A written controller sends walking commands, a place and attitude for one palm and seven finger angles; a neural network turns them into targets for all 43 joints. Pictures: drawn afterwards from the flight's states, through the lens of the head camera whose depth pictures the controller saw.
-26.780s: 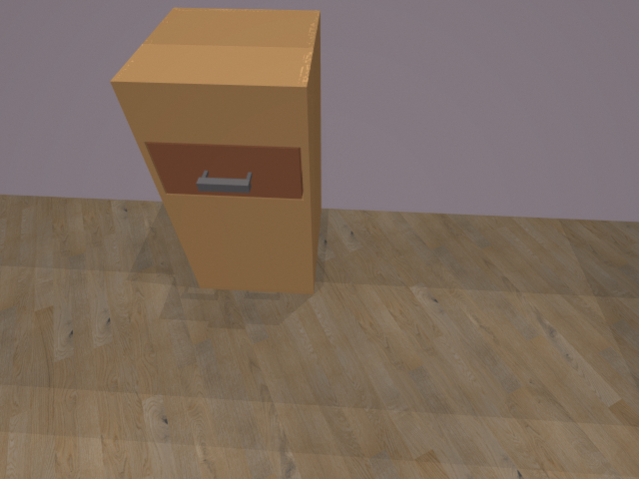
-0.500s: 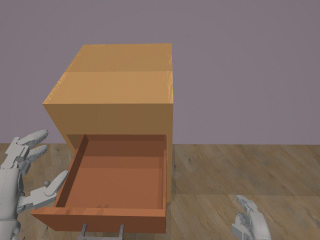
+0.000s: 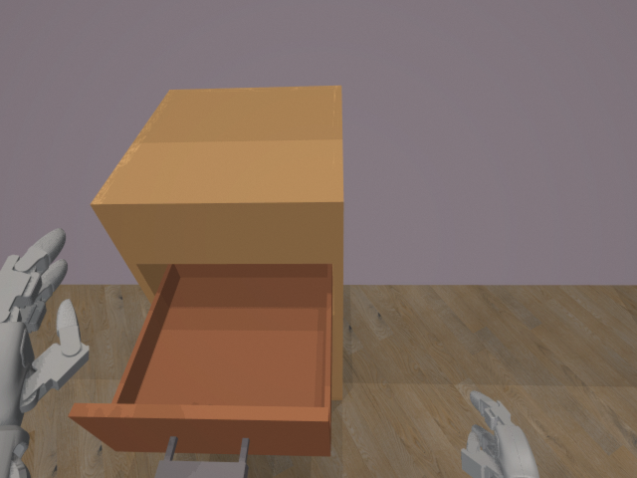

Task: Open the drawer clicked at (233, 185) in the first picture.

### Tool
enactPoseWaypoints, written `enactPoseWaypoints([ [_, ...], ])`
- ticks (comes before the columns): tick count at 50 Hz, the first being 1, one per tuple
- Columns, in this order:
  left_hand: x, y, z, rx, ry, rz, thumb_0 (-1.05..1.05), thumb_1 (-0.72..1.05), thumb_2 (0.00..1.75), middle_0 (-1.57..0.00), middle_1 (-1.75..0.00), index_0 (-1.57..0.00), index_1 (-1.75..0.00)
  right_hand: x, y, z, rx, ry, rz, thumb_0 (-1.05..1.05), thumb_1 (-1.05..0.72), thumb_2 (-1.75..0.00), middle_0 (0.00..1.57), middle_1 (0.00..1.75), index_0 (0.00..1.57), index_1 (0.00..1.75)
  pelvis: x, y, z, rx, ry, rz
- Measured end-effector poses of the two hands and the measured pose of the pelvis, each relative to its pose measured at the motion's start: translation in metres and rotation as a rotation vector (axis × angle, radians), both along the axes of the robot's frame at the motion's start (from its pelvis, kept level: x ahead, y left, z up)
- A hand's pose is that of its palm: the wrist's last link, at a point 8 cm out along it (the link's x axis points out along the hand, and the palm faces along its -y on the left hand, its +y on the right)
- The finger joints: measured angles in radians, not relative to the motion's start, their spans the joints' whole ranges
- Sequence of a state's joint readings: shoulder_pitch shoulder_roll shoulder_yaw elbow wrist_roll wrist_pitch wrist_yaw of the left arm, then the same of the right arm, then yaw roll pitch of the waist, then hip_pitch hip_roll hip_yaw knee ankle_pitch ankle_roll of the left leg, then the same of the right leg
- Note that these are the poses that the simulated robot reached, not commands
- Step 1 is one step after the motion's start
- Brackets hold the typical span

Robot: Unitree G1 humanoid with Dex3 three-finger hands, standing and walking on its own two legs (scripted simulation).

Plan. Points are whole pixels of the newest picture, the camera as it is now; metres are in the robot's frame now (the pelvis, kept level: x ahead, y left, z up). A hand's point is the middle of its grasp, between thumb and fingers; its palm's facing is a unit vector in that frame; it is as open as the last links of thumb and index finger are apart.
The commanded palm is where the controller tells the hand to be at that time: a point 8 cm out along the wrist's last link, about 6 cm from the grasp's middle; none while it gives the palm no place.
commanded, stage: step back with the hand held close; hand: left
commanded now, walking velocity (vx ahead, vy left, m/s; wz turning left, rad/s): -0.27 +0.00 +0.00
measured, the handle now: (205, 458) +0.19 +0.21 -0.19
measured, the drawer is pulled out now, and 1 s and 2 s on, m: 0.30 0.30 0.30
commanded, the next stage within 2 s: stop stepping back and stand still in 1.94 s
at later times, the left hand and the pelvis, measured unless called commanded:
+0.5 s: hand (44, 382) +0.16 +0.26 +0.16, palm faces +0.29 -0.80 -0.52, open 7.4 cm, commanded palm +0.09 +0.30 +0.18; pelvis -0.04 +0.02 +0.00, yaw +0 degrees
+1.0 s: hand out of the picture +0.11 +0.27 +0.16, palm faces +0.36 -0.79 -0.49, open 7.4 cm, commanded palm +0.04 +0.30 +0.18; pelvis -0.08 +0.02 -0.02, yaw +1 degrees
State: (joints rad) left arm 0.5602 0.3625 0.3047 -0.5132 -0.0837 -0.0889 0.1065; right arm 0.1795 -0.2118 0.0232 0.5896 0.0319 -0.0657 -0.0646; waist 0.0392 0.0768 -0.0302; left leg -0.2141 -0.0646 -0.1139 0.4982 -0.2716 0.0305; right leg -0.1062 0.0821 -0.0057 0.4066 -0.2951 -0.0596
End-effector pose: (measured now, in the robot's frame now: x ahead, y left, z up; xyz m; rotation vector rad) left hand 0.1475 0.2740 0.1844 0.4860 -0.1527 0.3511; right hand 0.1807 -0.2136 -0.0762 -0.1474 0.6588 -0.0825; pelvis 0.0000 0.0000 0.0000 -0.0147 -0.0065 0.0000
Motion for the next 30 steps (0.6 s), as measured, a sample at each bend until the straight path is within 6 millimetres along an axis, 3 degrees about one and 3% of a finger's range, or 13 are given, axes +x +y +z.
enactPoseWaypoints([
  [4, 0.002, 0.008, 0.009, 0.066, -0.031, 0.006, 0.01, 0.89, 0.90, -0.21, -0.31, -0.21, -0.31, -0.006, -0.005, -0.004, -0.010, 0.050, -0.004, 0.01, -0.90, -0.90, 0.20, 0.30, 0.20, 0.30, -0.007, -0.001, 0.001, -0.009, 0.028, 0.011],
  [11, -0.003, 0.004, -0.020, 0.033, 0.121, -0.047, 0.01, 0.89, 0.90, -0.20, -0.31, -0.20, -0.30, -0.021, -0.018, -0.009, -0.044, 0.136, -0.062, 0.01, -0.90, -0.90, 0.20, 0.30, 0.20, 0.30, -0.016, 0.006, 0.001, -0.009, 0.070, 0.003],
  [15, -0.009, 0.005, -0.021, 0.043, 0.146, -0.080, 0.02, 0.89, 0.90, -0.21, -0.31, -0.21, -0.30, -0.028, -0.021, -0.005, -0.076, 0.152, -0.086, 0.01, -0.90, -0.90, 0.20, 0.30, 0.20, 0.30, -0.020, 0.009, -0.001, -0.010, 0.077, 0.003],
  [23, -0.021, 0.018, 0.002, 0.113, 0.021, -0.093, 0.02, 0.89, 0.90, -0.21, -0.31, -0.21, -0.30, -0.034, -0.010, 0.005, -0.084, 0.105, -0.097, 0.01, -0.90, -0.90, 0.20, 0.30, 0.20, 0.30, -0.037, 0.016, -0.003, -0.014, 0.073, 0.001],
  [30, -0.043, 0.023, -0.005, 0.092, 0.000, -0.080, 0.01, 0.89, 0.90, -0.21, -0.31, -0.21, -0.30, -0.046, 0.003, 0.010, -0.067, 0.053, -0.073, 0.01, -0.90, -0.90, 0.20, 0.30, 0.20, 0.30, -0.056, 0.018, -0.006, -0.015, 0.073, -0.006],
])
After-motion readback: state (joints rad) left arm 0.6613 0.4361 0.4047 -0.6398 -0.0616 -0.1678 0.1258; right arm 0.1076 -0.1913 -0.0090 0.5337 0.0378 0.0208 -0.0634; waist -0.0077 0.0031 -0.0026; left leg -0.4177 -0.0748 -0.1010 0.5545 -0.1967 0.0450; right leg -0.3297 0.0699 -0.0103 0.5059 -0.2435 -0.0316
